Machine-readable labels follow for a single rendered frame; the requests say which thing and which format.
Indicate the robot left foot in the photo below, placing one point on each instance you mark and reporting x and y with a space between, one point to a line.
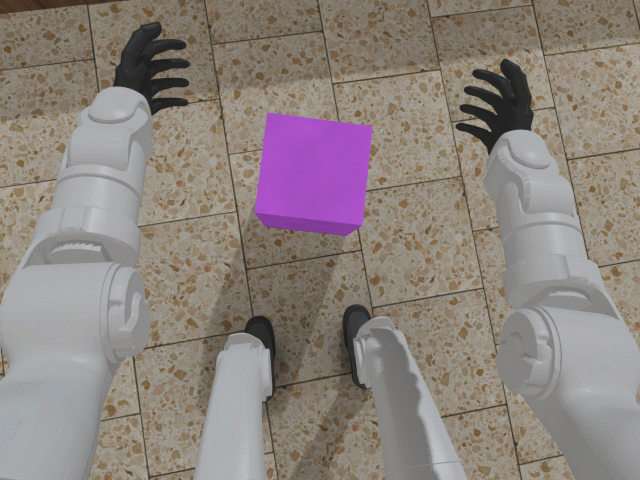
261 328

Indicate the right robot upper arm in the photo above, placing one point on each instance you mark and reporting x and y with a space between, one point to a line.
579 372

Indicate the robot right forearm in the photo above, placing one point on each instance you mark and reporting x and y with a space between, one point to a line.
546 261

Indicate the robot right thigh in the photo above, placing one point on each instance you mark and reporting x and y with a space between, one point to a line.
415 443

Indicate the robot left forearm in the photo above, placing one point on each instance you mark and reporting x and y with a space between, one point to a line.
98 192

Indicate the right robot hand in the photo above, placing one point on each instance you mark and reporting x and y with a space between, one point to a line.
513 108

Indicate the carton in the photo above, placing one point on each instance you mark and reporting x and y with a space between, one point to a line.
313 174

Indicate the left robot upper arm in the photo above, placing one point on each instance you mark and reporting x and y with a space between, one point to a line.
65 328

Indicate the left robot hand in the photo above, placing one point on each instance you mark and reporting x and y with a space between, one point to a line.
137 69

